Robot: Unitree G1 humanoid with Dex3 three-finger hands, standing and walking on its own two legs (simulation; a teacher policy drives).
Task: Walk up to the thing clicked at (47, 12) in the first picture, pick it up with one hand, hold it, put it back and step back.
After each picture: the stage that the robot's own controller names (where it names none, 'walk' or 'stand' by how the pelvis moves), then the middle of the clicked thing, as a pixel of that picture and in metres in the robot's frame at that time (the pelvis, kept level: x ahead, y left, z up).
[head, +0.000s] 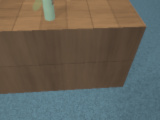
stand; (47, 0) +1.01 +0.20 +0.04
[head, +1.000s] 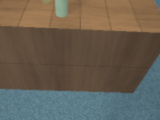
walk; out of the picture +0.89 +0.15 +0.07
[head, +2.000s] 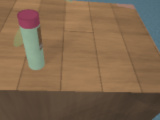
stand; (33, 43) +0.53 +0.20 +0.06
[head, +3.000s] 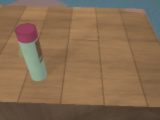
stand; (33, 55) +0.49 +0.21 +0.05
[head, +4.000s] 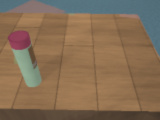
stand; (27, 61) +0.48 +0.23 +0.04
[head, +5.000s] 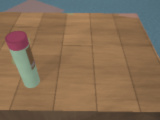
stand; (25, 62) +0.47 +0.23 +0.04
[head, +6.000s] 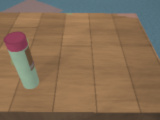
stand; (24, 63) +0.47 +0.23 +0.04
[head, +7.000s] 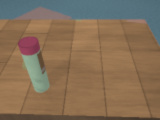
rise first; (35, 67) +0.46 +0.22 +0.04
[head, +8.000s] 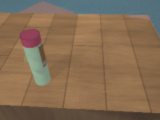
go down; (37, 60) +0.49 +0.21 +0.05
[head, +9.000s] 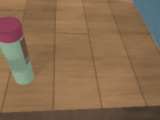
go down; (17, 55) +0.45 +0.19 +0.07
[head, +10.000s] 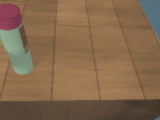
close in; (16, 44) +0.48 +0.19 +0.08
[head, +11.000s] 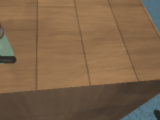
close; out of the picture +0.49 +0.22 +0.12
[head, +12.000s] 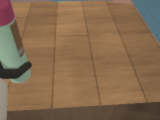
lift; (9, 47) +0.40 +0.19 +0.19
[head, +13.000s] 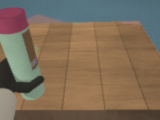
lift; (22, 59) +0.33 +0.17 +0.23
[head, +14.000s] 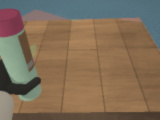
hold; (19, 61) +0.33 +0.17 +0.22
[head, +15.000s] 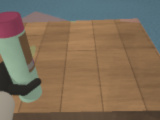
hold; (19, 62) +0.33 +0.17 +0.21
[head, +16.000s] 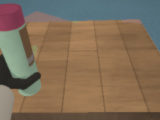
crouch; (19, 56) +0.34 +0.17 +0.23
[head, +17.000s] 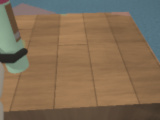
crouch; (6, 33) +0.44 +0.21 +0.22
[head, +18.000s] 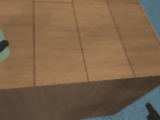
lower; out of the picture +0.51 +0.21 +0.12
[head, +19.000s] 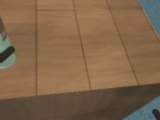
lower; out of the picture +0.49 +0.21 +0.12
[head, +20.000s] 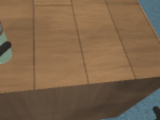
lower; out of the picture +0.50 +0.21 +0.12
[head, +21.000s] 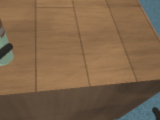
lower; out of the picture +0.50 +0.21 +0.12
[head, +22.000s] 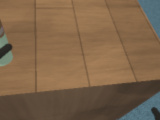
loosen; out of the picture +0.50 +0.21 +0.12
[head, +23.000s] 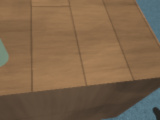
withdraw; out of the picture +0.49 +0.22 +0.11
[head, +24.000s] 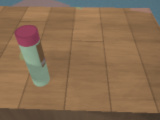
sink last; (35, 59) +0.46 +0.20 +0.07
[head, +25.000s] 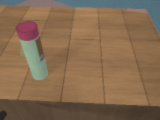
stand; (34, 53) +0.49 +0.21 +0.06
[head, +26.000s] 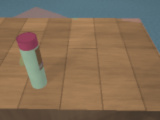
stand; (33, 63) +0.49 +0.20 +0.05
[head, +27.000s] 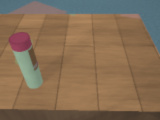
stand; (28, 63) +0.48 +0.23 +0.04
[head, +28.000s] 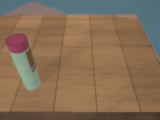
stand; (25, 65) +0.47 +0.23 +0.04
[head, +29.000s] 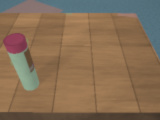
stand; (24, 65) +0.46 +0.23 +0.04
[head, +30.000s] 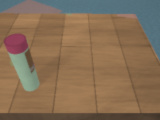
stand; (24, 65) +0.46 +0.23 +0.04
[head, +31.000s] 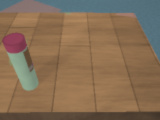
walk; (23, 64) +0.46 +0.23 +0.04
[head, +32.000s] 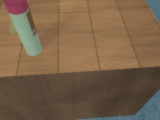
walk; (26, 29) +0.57 +0.23 +0.06
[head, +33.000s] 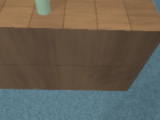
walk; out of the picture +0.82 +0.21 +0.07
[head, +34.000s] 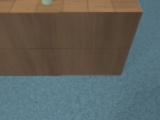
stand; out of the picture +1.09 +0.25 +0.07
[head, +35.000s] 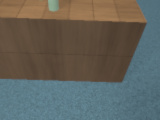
stand; out of the picture +1.08 +0.20 +0.04
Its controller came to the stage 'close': yes
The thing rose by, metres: 0.19
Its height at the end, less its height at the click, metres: +0.00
